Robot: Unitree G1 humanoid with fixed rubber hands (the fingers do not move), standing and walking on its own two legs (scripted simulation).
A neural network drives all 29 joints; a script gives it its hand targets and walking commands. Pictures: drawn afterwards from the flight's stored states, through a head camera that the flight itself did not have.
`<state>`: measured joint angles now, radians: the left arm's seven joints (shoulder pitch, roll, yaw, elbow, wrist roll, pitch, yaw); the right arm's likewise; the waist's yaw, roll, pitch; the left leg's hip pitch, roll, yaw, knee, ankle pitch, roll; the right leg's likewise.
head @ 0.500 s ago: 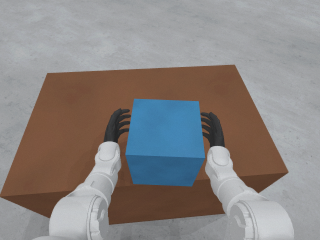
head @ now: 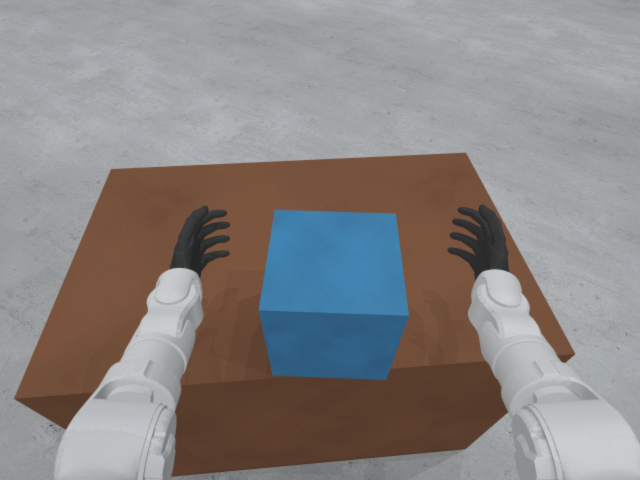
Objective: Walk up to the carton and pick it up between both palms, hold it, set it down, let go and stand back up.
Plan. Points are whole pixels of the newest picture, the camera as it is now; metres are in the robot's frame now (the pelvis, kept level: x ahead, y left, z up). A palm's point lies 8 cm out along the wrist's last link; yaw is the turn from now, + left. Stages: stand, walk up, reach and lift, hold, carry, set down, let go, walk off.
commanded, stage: set down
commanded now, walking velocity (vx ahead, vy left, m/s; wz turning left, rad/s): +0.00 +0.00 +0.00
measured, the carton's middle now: (332, 297) +0.39 -0.02 -0.04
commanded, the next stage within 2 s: none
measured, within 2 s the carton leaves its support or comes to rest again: neither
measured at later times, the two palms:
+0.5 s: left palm (189, 279) +0.36 +0.17 +0.07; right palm (475, 289) +0.33 -0.19 +0.06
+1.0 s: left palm (183, 352) +0.28 +0.17 +0.03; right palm (492, 366) +0.24 -0.19 +0.03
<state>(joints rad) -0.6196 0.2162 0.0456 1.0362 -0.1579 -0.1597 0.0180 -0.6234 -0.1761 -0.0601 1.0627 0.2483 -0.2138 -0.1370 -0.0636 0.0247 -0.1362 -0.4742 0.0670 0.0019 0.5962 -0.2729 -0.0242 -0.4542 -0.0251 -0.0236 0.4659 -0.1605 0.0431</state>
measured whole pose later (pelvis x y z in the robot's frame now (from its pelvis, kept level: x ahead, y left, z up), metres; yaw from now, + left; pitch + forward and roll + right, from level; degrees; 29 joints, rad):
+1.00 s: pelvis +0.03 -0.01 +0.02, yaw -1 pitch -6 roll -1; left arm 0.08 0.14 0.02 0.21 -0.10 0.06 -0.03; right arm 0.16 -0.01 0.01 0.24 0.13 -0.11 -0.18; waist -0.03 0.00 0.11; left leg -0.02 0.07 0.03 0.35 -0.23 -0.04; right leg -0.03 -0.02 -0.01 0.27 -0.14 0.03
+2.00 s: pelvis +0.03 +0.00 +0.02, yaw -1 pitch -6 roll -1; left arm 0.27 0.20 -0.06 0.36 -0.09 -0.09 -0.01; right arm 0.23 -0.12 0.02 0.52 0.07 -0.30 -0.06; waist 0.03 0.03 0.10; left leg -0.01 0.06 0.05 0.36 -0.24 -0.03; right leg -0.04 -0.03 0.01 0.29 -0.15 0.04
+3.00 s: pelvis +0.03 -0.01 +0.02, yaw -2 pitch -5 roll +0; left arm 0.23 0.19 0.01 0.42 -0.02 0.12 0.01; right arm 0.22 -0.15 -0.02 0.65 0.00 -0.21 0.00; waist 0.01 0.01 0.13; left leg 0.00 0.06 0.06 0.32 -0.22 -0.04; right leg -0.06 -0.02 0.02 0.32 -0.17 0.03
